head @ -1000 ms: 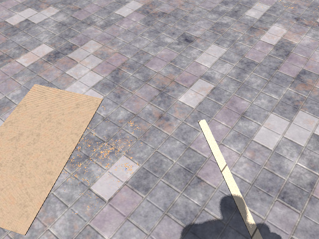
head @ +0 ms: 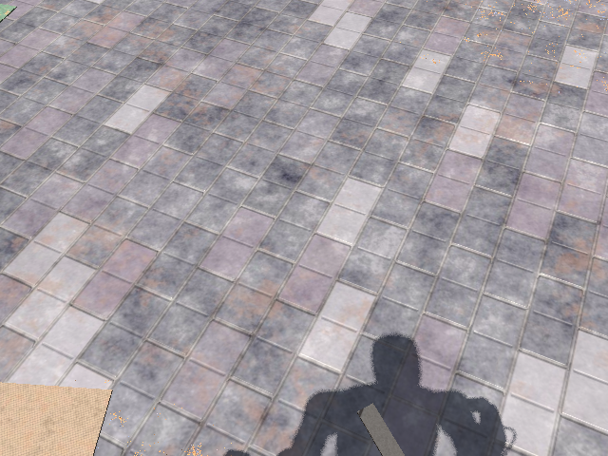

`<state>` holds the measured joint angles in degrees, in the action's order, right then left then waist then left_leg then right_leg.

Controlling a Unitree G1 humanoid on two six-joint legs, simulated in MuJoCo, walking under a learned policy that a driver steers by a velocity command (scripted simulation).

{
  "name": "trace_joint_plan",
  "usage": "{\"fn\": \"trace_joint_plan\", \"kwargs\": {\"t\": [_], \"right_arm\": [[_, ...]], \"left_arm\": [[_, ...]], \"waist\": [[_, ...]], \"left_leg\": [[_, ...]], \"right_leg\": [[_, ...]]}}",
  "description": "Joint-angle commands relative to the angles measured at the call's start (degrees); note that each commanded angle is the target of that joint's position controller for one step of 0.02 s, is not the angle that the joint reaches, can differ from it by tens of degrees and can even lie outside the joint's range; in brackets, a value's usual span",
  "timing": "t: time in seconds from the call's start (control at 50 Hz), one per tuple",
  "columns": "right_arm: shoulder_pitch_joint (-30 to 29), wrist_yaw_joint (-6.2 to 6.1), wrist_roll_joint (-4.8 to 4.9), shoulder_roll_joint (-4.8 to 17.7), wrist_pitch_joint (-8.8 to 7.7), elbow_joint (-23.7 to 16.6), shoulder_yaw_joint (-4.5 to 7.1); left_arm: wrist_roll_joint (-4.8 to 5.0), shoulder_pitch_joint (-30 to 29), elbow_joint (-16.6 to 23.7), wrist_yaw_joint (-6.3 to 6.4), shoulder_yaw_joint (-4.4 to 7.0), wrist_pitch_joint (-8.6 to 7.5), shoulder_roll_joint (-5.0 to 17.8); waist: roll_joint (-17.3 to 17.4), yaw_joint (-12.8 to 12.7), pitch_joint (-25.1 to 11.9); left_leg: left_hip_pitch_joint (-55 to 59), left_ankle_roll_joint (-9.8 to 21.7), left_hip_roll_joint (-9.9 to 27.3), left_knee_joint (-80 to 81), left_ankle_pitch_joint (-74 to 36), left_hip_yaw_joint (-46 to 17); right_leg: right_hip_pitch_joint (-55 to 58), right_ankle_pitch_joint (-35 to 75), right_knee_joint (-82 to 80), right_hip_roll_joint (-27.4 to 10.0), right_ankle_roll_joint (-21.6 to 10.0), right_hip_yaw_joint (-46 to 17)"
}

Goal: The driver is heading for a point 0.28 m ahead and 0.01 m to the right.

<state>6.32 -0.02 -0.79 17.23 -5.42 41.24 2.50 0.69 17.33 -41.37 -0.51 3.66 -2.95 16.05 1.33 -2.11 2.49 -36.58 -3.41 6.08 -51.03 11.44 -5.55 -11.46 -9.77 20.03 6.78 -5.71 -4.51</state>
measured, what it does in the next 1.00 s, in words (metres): walks ahead: left foot, then right foot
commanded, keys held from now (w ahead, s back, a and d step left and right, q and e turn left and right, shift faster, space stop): w+e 0.06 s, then no key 0.94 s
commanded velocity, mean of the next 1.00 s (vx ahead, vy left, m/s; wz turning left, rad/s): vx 0.15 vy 0.00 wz -0.17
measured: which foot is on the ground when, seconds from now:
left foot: up 0.00-0.16, down 0.18-1.00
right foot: down 0.00-0.20, up 0.22-0.50, down 0.52-1.00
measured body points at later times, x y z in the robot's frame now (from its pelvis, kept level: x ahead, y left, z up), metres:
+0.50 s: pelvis +0.20 +0.06 -0.01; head +0.22 +0.06 +0.44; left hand +0.36 +0.30 -0.12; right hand +0.29 -0.20 -0.13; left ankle +0.27 +0.15 -0.75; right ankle +0.20 -0.09 -0.74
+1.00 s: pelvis +0.25 +0.04 -0.01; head +0.25 +0.04 +0.44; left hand +0.38 +0.28 -0.14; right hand +0.32 -0.24 -0.14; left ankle +0.27 +0.16 -0.75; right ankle +0.21 -0.09 -0.75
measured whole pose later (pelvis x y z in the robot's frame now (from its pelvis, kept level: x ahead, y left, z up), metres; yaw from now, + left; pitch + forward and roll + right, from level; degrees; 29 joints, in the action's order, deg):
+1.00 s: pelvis +0.25 +0.04 -0.01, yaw -8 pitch -1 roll +0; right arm 7.2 -0.6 -0.2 14.0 0.2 55.1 1.3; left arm -0.5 12.9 -47.4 1.8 2.0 0.3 13.1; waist -0.3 0.4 2.0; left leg -13.3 -0.1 0.0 -30.5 15.7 0.3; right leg -10.7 -18.6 30.8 -0.3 1.0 -2.8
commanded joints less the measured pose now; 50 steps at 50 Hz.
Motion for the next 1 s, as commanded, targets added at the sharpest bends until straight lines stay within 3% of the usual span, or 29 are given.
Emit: {"fn": "trace_joint_plan", "kwargs": {"t": [0.02, 0.06, 0.12, 0.16, 0.18, 0.2, 0.22, 0.24, 0.26, 0.28, 0.3, 0.34, 0.38, 0.42, 0.46, 0.5, 0.52, 0.54, 0.56, 0.58, 0.62, 0.66, 0.74, 1.0], "right_arm": [[-3.5, -0.01, 0.01, 2.4, -0.33, -3.9, 0.26], [-6.4, 0.37, 0.80, 3.0, -0.68, -4.8, 0.41], [-6.0, 1.07, 0.40, 5.3, -1.45, -4.9, 1.33], [-2.1, 1.32, -0.16, 5.9, -2.11, -3.9, 1.95], [1.3, 1.13, -0.94, 6.5, -2.47, -3.1, 2.28], [6.3, 0.85, -2.08, 9.3, -2.75, -3.1, 2.71], [9.7, 0.80, -2.39, 11.9, -1.79, -2.1, 3.32], [11.8, 1.35, 0.11, 10.1, -0.75, -1.1, 3.30], [9.3, 1.33, 0.56, 7.0, -0.15, -2.1, 2.41], [5.6, 1.27, -0.08, 4.7, 0.45, -2.4, 1.40], [2.2, 1.31, -0.36, 2.6, 0.82, -2.6, 0.40], [-1.2, 1.32, -0.81, 2.4, 1.34, -1.6, 0.11], [-1.8, 1.09, -0.80, 3.7, 1.67, -0.8, 0.59], [-0.8, 0.80, -0.20, 4.7, 2.05, 0.2, 0.90], [-1.7, 0.66, 0.44, 4.7, 2.72, 0.7, 0.72], [-0.9, 0.88, 0.64, 2.8, 3.06, 1.7, -0.18], [0.1, 1.08, 0.00, 1.5, 2.96, 2.3, -0.74], [2.8, 1.35, -0.52, 2.0, 2.87, 2.5, -0.54], [1.6, 1.13, -0.55, 2.1, 3.08, 2.9, -0.54], [0.4, 0.85, -0.33, 2.6, 3.27, 2.9, -0.40], [1.1, 0.34, -0.16, 2.2, 3.60, 3.8, -0.47], [2.0, 0.22, -0.23, 2.2, 3.52, 4.7, -0.42], [1.4, 0.19, 0.28, 2.2, 3.59, 6.2, -0.36], [0.3, -1.01, 0.69, 3.0, 5.30, 12.4, 0.08]], "left_arm": [[0.45, -1.3, 4.2, 1.14, 2.89, -0.45, 10.3], [0.56, 1.1, 3.4, 1.24, 2.99, 0.00, 10.6], [0.46, 3.0, 2.2, 1.75, 2.68, 0.86, 9.1], [0.03, 1.5, 2.5, 2.15, 2.43, 1.33, 8.1], [-0.15, 0.7, 3.0, 2.18, 1.98, 1.33, 6.7], [-1.04, 1.0, 4.3, 2.17, 0.92, 1.12, 4.0], [-0.65, 12.2, 3.1, 1.95, -0.13, 0.80, 0.9], [0.21, 15.1, 2.0, 1.76, 0.47, 0.88, 6.0], [0.77, 8.8, 1.9, 1.94, 1.39, 1.68, 9.2], [0.45, 3.4, 2.8, 2.39, 1.45, 2.59, 9.3], [-0.15, 0.7, 3.5, 2.66, 1.41, 3.45, 8.6], [-0.35, 1.3, 3.5, 2.66, 0.72, 4.60, 5.3], [-0.76, 2.3, 2.7, 2.83, -0.06, 4.47, 2.9], [-0.81, 2.1, 2.0, 2.78, -0.22, 4.41, 2.9], [-0.86, 2.0, 1.2, 2.53, -0.07, 4.83, 3.3], [-1.96, -0.5, 1.7, 2.32, -0.11, 5.14, 3.7], [-2.59, -2.2, 3.0, 2.49, 0.04, 5.15, 5.3], [-2.13, -4.4, 3.3, 2.73, 0.82, 5.27, 9.1], [-1.91, -4.5, 2.4, 2.43, 0.73, 5.02, 7.1], [-2.17, -4.8, 2.4, 2.22, 0.16, 4.52, 4.9], [-2.16, -5.3, 2.1, 2.11, -0.22, 3.40, 3.8], [-1.70, -4.2, 1.5, 2.20, -0.17, 2.62, 4.0], [-1.40, -3.8, 0.8, 2.39, -0.11, 2.49, 4.1], [-1.16, -3.6, -4.1, 2.60, -0.12, 2.55, 3.5]], "waist": [[-5.2, -0.3, -2.5], [-6.0, -1.9, -3.0], [-7.4, -1.6, -4.0], [-8.4, 0.9, -5.6], [-7.9, 2.9, -7.5], [-3.0, 4.7, -14.3], [13.3, 1.5, -22.3], [13.6, 2.3, -25.8], [7.3, 4.3, -18.8], [3.3, 4.2, -14.2], [2.7, 3.2, -10.3], [6.3, 0.3, -7.0], [7.8, 0.0, -8.3], [7.3, 0.6, -11.2], [6.2, 0.0, -11.2], [4.6, -0.1, -8.3], [2.0, 0.7, -6.9], [-4.1, 4.1, -4.3], [-6.4, 3.1, -3.1], [-5.8, 2.5, -1.4], [-6.3, 2.8, -1.3], [-5.1, 2.7, -3.0], [-3.2, 2.3, -4.6], [-1.5, 2.7, -3.8]], "left_leg": [[7.9, -1.7, -3.8, 12.8, -12.5, 3.6], [10.0, -1.7, -5.4, 17.5, -16.4, 3.2], [10.5, 0.4, -6.1, 22.4, -15.8, 2.0], [14.7, 3.0, -6.4, 24.8, -15.8, 2.6], [20.7, 4.6, -5.5, 27.1, -20.9, 3.4], [33.1, 7.8, 2.9, 23.9, -37.8, -3.4], [51.4, 19.4, 17.3, 21.7, -50.7, -21.7], [52.2, 21.7, 19.5, 24.9, -34.1, -31.8], [46.4, 19.2, 16.0, 27.0, -24.4, -25.9], [39.9, 16.8, 12.9, 28.3, -20.6, -19.9], [33.0, 16.1, 10.8, 29.6, -20.5, -15.8], [22.9, 14.4, 6.0, 32.4, -21.3, -8.4], [21.0, 15.2, 4.6, 32.1, -28.6, -4.3], [22.8, 16.2, 5.7, 31.6, -29.0, -4.3], [21.2, 15.4, 5.5, 31.6, -18.2, -3.8], [16.6, 11.2, 2.7, 32.5, 0.5, -3.2], [14.2, 8.1, 0.8, 31.7, 9.0, -2.3], [13.9, 5.7, -3.3, 30.9, 13.1, 1.0], [18.4, 4.2, -4.8, 29.1, 10.5, 3.6], [19.8, 4.1, -4.8, 27.9, 8.2, 3.6], [20.9, 4.8, -4.4, 26.6, 3.5, 3.5], [21.9, 5.1, -4.3, 25.5, -1.5, 3.7], [23.8, 5.1, -4.0, 24.1, -7.6, 3.8], [26.8, 4.7, -3.7, 24.3, -10.3, 3.5]], "right_leg": [[-6.5, 10.2, -6.4, -10.2, -8.0, -7.7], [-5.3, 6.5, -5.2, -11.0, -6.9, -9.9], [1.6, 12.0, 2.1, -12.8, -4.7, -12.9], [4.0, 17.1, 8.3, -12.9, -2.6, -14.1], [3.5, 19.8, 13.5, -10.3, -0.7, -12.9], [-1.3, 10.2, 25.2, -6.9, 2.1, -10.2], [-16.9, -27.5, 44.5, 0.7, 6.5, -5.8], [-22.2, -30.7, 52.4, -1.5, 7.5, -7.6], [-24.8, -26.8, 55.7, -3.5, 8.4, -7.4], [-24.6, -23.4, 54.0, -5.2, 8.8, -5.5], [-22.9, -21.5, 50.2, -6.9, 9.2, -4.9], [-14.2, -19.4, 38.2, -8.9, 9.4, -2.0], [-7.9, -17.9, 28.3, -8.3, 9.9, 0.9], [-3.6, -11.3, 21.4, -8.4, 9.8, 1.4], [1.4, -3.5, 13.7, -8.0, 8.8, 2.5], [6.2, 2.9, 5.8, -8.5, 6.7, 1.5], [7.5, 4.8, 4.3, -12.3, 5.0, -2.8], [3.3, -0.2, 5.2, -13.8, 2.7, -4.3], [-3.1, -11.0, 4.2, -12.1, 2.2, -3.3], [-5.6, -12.8, 3.3, -11.1, 3.0, -2.8], [-5.4, -5.9, 4.0, -10.6, 4.6, -2.2], [-3.1, 0.6, 5.9, -10.5, 5.1, -1.8], [-1.3, 6.6, 7.5, -10.0, 5.1, -1.3], [-0.2, 8.9, 6.4, -9.0, 5.4, 0.1]]}}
